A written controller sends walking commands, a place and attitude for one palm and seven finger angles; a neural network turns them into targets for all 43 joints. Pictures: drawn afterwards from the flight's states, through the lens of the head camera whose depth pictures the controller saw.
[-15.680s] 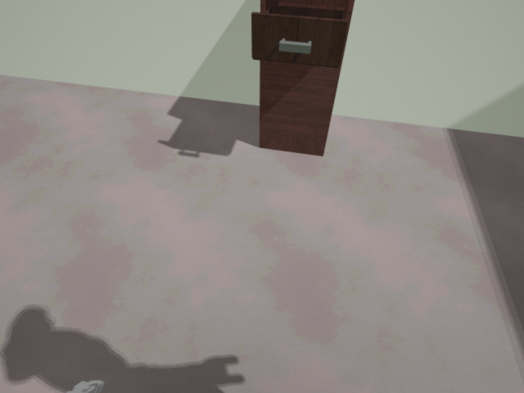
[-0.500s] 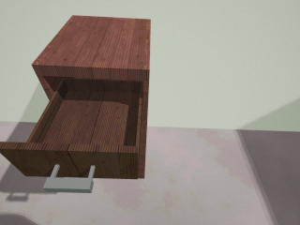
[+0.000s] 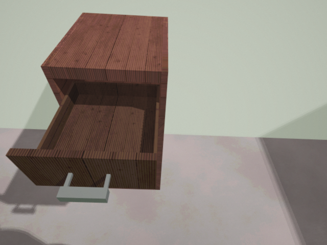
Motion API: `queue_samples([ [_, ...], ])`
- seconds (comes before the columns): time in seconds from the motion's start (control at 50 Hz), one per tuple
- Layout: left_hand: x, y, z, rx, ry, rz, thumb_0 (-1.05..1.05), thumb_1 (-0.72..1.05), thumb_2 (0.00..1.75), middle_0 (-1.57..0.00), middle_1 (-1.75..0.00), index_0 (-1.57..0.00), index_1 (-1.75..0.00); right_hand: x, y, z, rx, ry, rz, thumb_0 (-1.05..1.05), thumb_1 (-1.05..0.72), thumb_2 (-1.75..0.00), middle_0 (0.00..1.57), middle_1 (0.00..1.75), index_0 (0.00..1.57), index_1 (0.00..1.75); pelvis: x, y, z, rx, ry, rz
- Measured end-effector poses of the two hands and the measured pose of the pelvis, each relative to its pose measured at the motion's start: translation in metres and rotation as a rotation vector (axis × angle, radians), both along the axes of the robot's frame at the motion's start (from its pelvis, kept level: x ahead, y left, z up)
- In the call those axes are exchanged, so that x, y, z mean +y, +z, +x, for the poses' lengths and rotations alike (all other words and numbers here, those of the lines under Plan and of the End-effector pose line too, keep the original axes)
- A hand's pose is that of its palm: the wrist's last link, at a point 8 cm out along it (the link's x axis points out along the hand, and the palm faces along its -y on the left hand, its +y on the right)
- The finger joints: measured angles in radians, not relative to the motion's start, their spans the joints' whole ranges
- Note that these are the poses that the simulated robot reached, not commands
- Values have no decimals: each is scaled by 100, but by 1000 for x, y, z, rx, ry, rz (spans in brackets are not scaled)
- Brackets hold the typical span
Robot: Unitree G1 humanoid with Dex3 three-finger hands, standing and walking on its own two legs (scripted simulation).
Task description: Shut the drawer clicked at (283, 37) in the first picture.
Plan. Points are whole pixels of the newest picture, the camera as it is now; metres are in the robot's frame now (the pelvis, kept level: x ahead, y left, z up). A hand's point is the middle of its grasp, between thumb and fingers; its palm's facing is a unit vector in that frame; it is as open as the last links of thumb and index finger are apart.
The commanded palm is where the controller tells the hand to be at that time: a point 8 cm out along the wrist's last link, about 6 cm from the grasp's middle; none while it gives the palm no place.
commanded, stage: look again from close up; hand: left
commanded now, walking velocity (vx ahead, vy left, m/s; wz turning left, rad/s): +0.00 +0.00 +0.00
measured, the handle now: (86, 185) +0.25 +0.21 -0.01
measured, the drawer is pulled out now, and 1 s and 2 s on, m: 0.29 0.28 0.28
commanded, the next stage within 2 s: raise the hand and make a fist in 0.46 s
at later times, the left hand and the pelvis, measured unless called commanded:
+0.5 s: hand out of the picture -0.03 +0.16 -0.18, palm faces +0.02 -0.99 -0.16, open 7.4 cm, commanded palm none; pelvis -0.01 +0.00 +0.00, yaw +0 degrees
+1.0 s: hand out of the picture +0.10 +0.14 -0.02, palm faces +0.10 -0.99 -0.04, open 6.0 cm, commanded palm +0.08 +0.21 -0.02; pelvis -0.05 -0.03 -0.08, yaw +3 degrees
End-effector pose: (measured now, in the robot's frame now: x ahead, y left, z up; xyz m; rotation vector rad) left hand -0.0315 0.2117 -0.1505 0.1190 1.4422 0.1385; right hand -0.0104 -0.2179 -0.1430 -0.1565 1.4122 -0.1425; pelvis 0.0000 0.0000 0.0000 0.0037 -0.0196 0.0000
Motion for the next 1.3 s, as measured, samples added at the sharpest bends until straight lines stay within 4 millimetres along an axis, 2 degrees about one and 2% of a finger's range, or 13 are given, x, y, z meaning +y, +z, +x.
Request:
queue_samples([
  [0.58, -1, 0, -7, -5, -6, -1, 0, 91, 90, -20, -29, -19, -30, 7, -1, -9, -5, -9, 9, 1, -91, -90, 20, 30, 20, 30, 4, 0, -9, 10, 1, -6],
  [0.6, 0, 6, 3, -53, 33, -1, 1, 91, 90, -20, -30, -20, -30, 4, 0, -7, -34, -9, 3, 1, -91, -90, 20, 30, 20, 30, 4, -1, -10, 11, 8, -8],
  [0.68, 29, 68, 74, -516, 65, 159, 5, 98, 90, -23, -31, -22, -32, -12, 10, 24, -325, -5, -36, 2, -92, -90, 20, 30, 21, 30, 1, -7, -14, 27, 18, 18],
  [0.72, 28, 104, 115, -761, 42, 172, 5, 98, 90, -24, -33, -23, -34, -22, 13, 47, -456, 23, -49, 2, -92, -90, 20, 30, 20, 30, 1, -12, -19, 42, 39, 9],
  [0.76, 17, 134, 149, -1002, 7, 140, 5, 98, 90, -26, -36, -25, -36, -31, 18, 72, -573, 52, -63, 2, -92, -90, 20, 30, 20, 30, -1, -18, -25, 71, 44, 2],
  [0.8, 11, 128, 152, -1075, 56, 84, 3, 96, 90, -29, -39, -24, -38, -40, 26, 98, -680, 73, -76, 2, -92, -90, 20, 30, 20, 30, -5, -27, -30, 111, 33, 2],
  [0.86, -9, 113, 136, -1181, 36, -29, 2, 94, 90, -34, -45, -26, -43, -50, 39, 135, -813, 131, -98, 2, -91, -90, 20, 30, 20, 30, -14, -44, -37, 161, 22, 1],
  [0.92, -26, 121, 119, -1332, -49, -67, 2, 93, 90, -39, -51, -32, -49, -53, 46, 167, -916, 200, -111, 2, -91, -90, 20, 30, 20, 30, -22, -62, -43, 186, 29, -7],
  [1.02, -21, 131, 103, -1470, -88, -3, 2, 91, 90, -50, -61, -46, -61, -43, 38, 198, -981, 252, -69, 1, -91, -90, 20, 30, 20, 30, -36, -84, -55, 196, 54, -25],
  [1.08, -15, 132, 103, -1437, -80, 6, 2, 90, 90, -56, -67, -53, -67, -32, 29, 198, -968, 249, -21, 1, -91, -90, 20, 30, 20, 30, -42, -86, -58, 191, 64, -32],
  [1.16, -15, 143, 109, -1392, -108, -19, 2, 90, 90, -63, -76, -62, -76, -22, 18, 179, -910, 212, 30, 1, -90, -90, 20, 30, 20, 30, -47, -79, -55, 180, 68, -34],
  [1.22, -14, 151, 115, -1376, -124, -34, 2, 90, 90, -69, -83, -68, -83, -23, 10, 160, -849, 173, 39, 1, -90, -90, 20, 30, 21, 30, -48, -72, -52, 173, 65, -32],
  [1.3, -8, 158, 121, -1355, -127, -28, 2, 90, 90, -77, -91, -76, -91, -35, 3, 135, -768, 123, 13, 2, -90, -90, 21, 30, 21, 30, -47, -65, -48, 169, 59, -26],
])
